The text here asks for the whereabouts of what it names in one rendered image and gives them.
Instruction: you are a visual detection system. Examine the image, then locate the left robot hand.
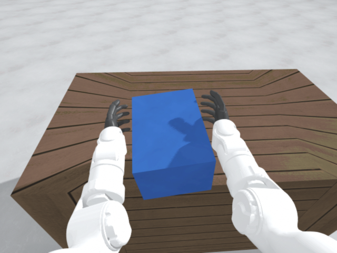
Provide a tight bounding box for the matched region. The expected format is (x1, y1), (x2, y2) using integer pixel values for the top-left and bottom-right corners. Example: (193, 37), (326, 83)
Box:
(104, 99), (130, 133)

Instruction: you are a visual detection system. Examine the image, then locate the robot right forearm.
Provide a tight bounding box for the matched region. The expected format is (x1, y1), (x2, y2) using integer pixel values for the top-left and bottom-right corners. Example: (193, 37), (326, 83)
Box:
(212, 119), (298, 216)

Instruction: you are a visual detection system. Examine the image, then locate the right robot hand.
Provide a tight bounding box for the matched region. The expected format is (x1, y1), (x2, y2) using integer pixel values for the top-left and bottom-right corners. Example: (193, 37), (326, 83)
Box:
(201, 90), (230, 124)

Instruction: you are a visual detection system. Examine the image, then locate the carton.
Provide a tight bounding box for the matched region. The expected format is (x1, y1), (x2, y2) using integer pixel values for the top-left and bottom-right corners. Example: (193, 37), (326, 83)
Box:
(132, 89), (216, 200)

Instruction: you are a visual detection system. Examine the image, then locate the pedestal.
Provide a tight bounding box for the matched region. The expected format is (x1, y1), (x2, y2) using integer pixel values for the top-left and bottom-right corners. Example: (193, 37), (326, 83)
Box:
(11, 69), (337, 253)

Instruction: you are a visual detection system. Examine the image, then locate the left robot upper arm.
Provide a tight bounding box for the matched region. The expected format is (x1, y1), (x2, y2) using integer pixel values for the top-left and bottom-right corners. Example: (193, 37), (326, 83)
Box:
(49, 200), (132, 253)

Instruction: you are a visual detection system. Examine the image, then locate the right robot upper arm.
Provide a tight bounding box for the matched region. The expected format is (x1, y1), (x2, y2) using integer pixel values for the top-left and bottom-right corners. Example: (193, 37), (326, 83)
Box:
(232, 188), (337, 253)

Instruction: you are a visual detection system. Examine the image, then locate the robot left forearm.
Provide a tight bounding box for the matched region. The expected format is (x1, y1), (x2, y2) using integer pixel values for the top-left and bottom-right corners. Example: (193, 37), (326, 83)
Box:
(66, 126), (127, 245)

